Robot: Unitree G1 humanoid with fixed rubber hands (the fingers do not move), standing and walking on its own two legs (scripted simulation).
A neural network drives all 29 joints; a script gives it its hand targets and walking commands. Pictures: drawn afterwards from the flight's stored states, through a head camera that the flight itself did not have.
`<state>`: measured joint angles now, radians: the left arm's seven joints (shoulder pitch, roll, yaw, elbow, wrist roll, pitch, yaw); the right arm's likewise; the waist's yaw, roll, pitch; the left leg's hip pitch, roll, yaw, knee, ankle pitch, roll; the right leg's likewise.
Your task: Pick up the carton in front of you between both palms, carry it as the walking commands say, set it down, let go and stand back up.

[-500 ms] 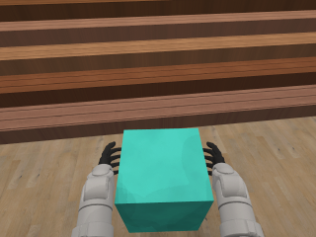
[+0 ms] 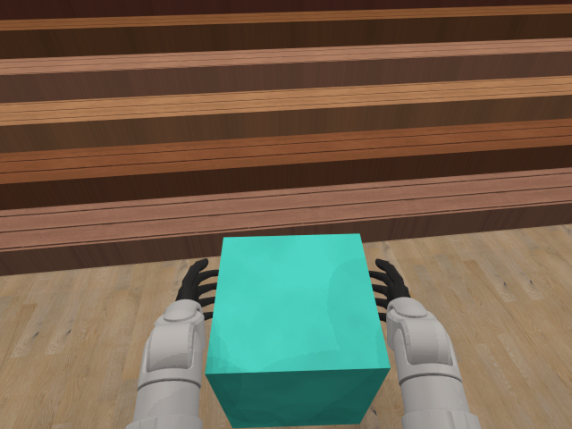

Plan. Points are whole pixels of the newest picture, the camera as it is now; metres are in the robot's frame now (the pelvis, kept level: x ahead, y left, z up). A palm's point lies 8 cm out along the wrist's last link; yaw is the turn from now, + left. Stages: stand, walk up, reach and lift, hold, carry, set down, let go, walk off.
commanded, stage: hold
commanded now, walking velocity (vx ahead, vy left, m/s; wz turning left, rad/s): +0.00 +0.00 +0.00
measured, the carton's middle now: (294, 334) +0.29 +0.00 -0.03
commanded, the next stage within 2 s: carry in 0.28 s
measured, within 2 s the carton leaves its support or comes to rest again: neither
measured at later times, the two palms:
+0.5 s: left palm (177, 293) +0.30 +0.17 +0.06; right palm (382, 285) +0.31 -0.13 +0.07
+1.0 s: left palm (177, 195) +0.52 +0.21 +0.08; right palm (335, 187) +0.53 -0.09 +0.08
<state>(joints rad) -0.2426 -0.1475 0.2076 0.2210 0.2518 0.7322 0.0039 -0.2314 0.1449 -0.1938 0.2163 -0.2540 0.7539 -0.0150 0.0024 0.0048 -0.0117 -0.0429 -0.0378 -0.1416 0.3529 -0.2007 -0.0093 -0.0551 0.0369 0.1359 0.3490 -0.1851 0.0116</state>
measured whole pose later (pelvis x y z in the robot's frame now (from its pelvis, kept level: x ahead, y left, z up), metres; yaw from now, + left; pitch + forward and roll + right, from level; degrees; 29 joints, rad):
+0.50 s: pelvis +0.02 +0.01 -0.01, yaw +1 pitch +1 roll +0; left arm -0.23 -0.14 0.18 0.04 0.20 0.88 0.04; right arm -0.25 0.13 -0.16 0.09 -0.18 0.88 -0.04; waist -0.01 -0.02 -0.14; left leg -0.24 0.00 0.02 0.52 -0.28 0.00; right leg -0.29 -0.04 0.03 0.60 -0.40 0.01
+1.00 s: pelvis +0.25 +0.05 -0.02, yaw +1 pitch +4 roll +1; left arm -0.19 -0.13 0.13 -0.38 0.10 1.24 0.10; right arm -0.20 0.14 -0.11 -0.34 -0.10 1.23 -0.10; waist 0.02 -0.05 -0.13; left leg -0.45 0.04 0.24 0.56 -0.14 0.06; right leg -0.11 -0.13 -0.14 0.62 -0.48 0.04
